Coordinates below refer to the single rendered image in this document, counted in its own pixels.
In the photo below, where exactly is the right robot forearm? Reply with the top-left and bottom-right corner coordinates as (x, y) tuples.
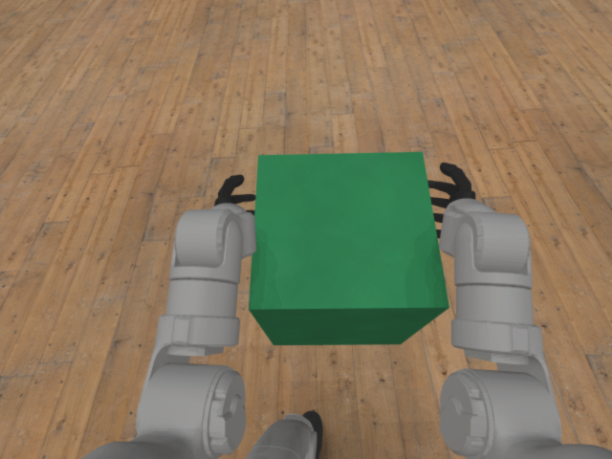
(439, 198), (561, 434)

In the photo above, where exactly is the robot left hand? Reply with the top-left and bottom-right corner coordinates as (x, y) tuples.
(214, 175), (255, 215)

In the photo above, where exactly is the left robot thigh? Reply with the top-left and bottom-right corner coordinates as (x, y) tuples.
(246, 419), (317, 459)

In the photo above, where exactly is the carton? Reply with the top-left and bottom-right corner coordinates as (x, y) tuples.
(249, 152), (449, 345)

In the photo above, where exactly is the robot right upper arm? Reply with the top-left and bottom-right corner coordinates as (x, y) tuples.
(440, 368), (612, 459)

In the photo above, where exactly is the left robot forearm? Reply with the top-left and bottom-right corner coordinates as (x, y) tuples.
(136, 203), (256, 432)

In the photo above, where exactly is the robot right hand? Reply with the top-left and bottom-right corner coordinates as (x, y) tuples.
(427, 163), (475, 238)

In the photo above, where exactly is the robot left shin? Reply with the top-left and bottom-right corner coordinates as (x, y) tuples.
(283, 414), (314, 431)

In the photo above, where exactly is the robot left upper arm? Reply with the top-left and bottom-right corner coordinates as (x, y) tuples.
(81, 362), (246, 459)

